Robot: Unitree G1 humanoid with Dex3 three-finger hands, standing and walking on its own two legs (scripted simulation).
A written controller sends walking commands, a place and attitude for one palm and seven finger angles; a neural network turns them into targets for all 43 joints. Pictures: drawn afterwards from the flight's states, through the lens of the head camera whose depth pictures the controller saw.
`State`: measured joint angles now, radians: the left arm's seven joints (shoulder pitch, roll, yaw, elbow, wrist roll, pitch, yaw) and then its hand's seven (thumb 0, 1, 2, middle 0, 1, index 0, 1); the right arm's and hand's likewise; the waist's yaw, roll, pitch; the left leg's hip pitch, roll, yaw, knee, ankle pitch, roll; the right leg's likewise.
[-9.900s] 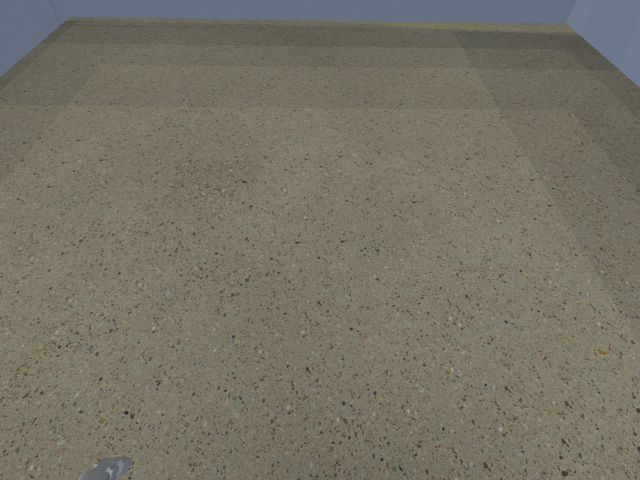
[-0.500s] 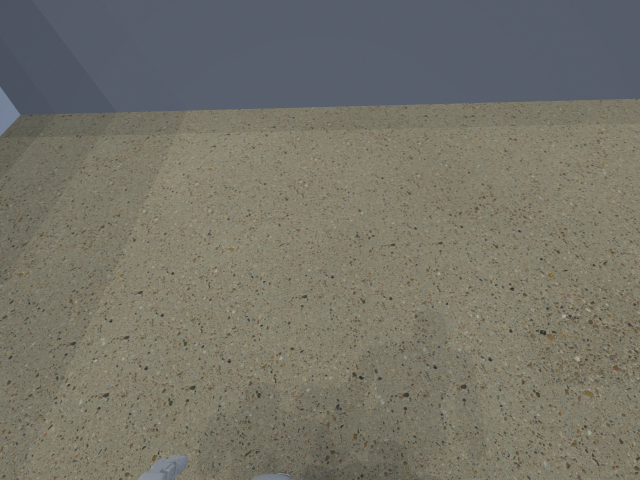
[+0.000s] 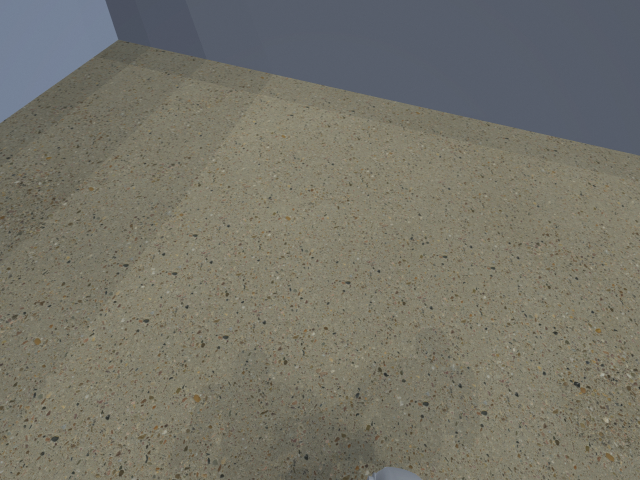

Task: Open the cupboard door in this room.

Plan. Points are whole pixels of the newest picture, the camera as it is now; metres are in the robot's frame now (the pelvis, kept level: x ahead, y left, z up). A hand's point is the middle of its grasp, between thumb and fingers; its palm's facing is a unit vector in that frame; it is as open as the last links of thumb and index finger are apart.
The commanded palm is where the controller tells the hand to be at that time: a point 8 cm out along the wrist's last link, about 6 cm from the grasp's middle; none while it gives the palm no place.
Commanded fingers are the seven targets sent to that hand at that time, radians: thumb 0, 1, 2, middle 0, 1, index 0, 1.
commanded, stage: turn or walk to find it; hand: left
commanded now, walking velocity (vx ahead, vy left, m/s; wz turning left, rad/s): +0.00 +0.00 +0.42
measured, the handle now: out of the picture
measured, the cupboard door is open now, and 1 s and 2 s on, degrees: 0 0 0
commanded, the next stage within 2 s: none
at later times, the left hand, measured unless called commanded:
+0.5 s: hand out of the picture +0.02 +0.15 -0.14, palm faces +0.23 -0.94 -0.27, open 7.3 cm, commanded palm none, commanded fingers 0.00 0.90 0.90 -0.20 -0.30 -0.20 -0.30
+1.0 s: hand out of the picture -0.10 +0.20 -0.17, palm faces +0.47 -0.84 -0.26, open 7.4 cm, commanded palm none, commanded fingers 0.00 0.90 0.90 -0.20 -0.30 -0.20 -0.30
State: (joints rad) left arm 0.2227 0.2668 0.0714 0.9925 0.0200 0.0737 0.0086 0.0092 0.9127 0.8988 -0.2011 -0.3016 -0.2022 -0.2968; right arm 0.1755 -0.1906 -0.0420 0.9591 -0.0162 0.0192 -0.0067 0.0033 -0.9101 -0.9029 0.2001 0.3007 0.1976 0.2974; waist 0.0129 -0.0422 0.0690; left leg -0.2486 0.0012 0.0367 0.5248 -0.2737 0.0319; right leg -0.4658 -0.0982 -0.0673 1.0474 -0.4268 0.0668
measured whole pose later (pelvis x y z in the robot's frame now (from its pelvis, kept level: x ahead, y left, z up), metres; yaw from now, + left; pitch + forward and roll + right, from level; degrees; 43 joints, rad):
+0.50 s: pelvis -0.02 -0.05 +0.00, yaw +13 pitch -1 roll +2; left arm 0.19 0.15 0.03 0.92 0.02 0.01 0.02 0.01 0.91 0.90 -0.20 -0.30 -0.21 -0.30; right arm 0.24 -0.26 -0.10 0.99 -0.02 0.07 0.01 0.00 -0.91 -0.90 0.20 0.30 0.20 0.30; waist -0.03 0.05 0.06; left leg -0.49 0.00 -0.04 1.15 -0.36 -0.05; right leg -0.22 -0.07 -0.15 0.50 -0.27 -0.03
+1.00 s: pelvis -0.05 -0.02 +0.00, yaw +26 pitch +0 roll +0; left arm 0.20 0.26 0.06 0.98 0.01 0.06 0.01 0.01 0.91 0.90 -0.20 -0.30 -0.20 -0.30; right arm 0.15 -0.19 -0.04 0.95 -0.01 0.01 -0.01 0.00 -0.91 -0.90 0.20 0.30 0.20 0.30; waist 0.02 -0.03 0.07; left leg -0.21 -0.01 0.00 0.47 -0.26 0.02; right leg -0.46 -0.09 -0.04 1.03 -0.43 0.08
